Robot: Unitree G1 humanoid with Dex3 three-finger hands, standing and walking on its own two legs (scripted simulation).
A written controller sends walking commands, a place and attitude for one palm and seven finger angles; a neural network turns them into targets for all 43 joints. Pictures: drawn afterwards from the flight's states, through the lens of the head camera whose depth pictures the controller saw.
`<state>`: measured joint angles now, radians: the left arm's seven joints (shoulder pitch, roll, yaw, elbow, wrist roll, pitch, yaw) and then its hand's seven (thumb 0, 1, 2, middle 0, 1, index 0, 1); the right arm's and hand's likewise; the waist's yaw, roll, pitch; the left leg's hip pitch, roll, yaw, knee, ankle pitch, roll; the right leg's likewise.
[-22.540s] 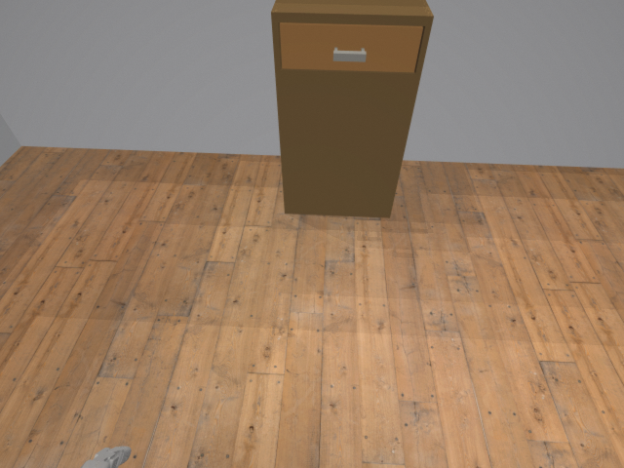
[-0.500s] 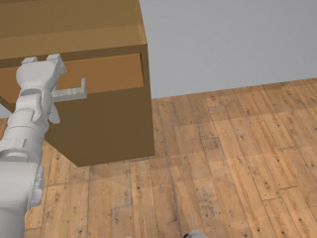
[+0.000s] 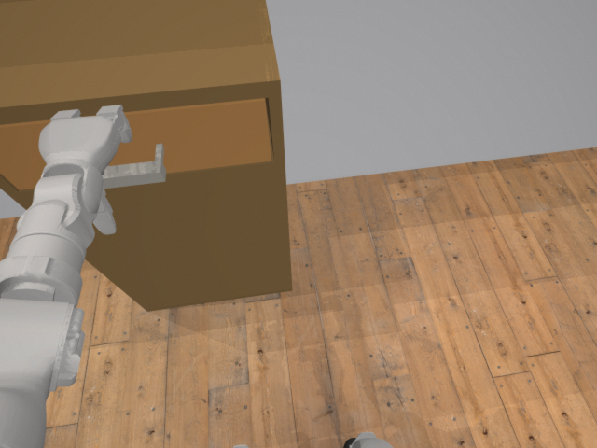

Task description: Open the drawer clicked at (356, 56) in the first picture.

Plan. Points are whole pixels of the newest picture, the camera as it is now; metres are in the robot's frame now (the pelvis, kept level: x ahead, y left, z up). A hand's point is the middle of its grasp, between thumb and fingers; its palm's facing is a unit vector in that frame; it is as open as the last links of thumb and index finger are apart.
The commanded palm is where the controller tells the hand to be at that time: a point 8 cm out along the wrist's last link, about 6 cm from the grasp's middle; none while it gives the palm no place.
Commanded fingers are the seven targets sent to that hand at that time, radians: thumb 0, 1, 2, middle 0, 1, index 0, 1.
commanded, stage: lower the fingers behind the handle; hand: left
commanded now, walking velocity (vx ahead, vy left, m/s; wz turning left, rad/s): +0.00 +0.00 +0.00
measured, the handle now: (131, 163) +0.54 +0.26 +0.01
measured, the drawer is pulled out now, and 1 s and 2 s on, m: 0.00 0.00 0.00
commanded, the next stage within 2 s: lift the fingers back up to retry in 1.62 s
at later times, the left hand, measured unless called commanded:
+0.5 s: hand (120, 183) +0.48 +0.25 +0.04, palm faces -0.08 +0.00 -1.00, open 13.8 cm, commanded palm +0.47 +0.25 +0.09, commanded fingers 0.00 -0.50 0.30 -0.30 -1.20 -0.30 -1.20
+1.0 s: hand (113, 191) +0.48 +0.26 +0.02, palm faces -0.05 +0.02 -1.00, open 13.8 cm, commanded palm +0.46 +0.25 +0.06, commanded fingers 0.00 -0.50 0.30 -0.30 -1.20 -0.30 -1.20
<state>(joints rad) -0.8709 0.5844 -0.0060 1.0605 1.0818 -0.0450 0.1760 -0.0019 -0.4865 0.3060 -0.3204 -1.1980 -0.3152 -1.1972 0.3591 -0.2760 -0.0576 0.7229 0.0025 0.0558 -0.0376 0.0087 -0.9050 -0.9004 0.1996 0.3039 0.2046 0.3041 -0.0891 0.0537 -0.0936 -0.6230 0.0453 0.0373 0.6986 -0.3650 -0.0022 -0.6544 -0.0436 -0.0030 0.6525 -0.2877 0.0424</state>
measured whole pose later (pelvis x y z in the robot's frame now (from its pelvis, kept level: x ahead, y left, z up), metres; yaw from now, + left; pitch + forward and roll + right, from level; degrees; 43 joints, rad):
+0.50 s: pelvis +0.00 +0.00 -0.01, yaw +0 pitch +18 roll -1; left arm -0.84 0.55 0.01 1.05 1.11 -0.09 0.24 0.00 -0.49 0.31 -0.32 -1.20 -0.32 -1.20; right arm 0.36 -0.26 -0.06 0.74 -0.01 0.04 -0.03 0.01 -0.90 -0.90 0.20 0.30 0.21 0.30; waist -0.10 0.04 -0.11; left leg -0.68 0.05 0.03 0.75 -0.38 0.00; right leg -0.70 -0.04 -0.01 0.70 -0.30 0.04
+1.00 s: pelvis -0.02 +0.00 -0.02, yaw +0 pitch +20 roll -1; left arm -0.89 0.58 0.01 1.12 1.12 -0.08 0.30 0.00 -0.49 0.31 -0.31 -1.24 -0.32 -1.20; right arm 0.36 -0.27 -0.06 0.74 -0.02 0.04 -0.03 0.01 -0.90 -0.90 0.20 0.30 0.21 0.30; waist -0.11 0.04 -0.12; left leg -0.79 0.05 0.03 0.84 -0.40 0.00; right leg -0.81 -0.04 0.00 0.78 -0.32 0.04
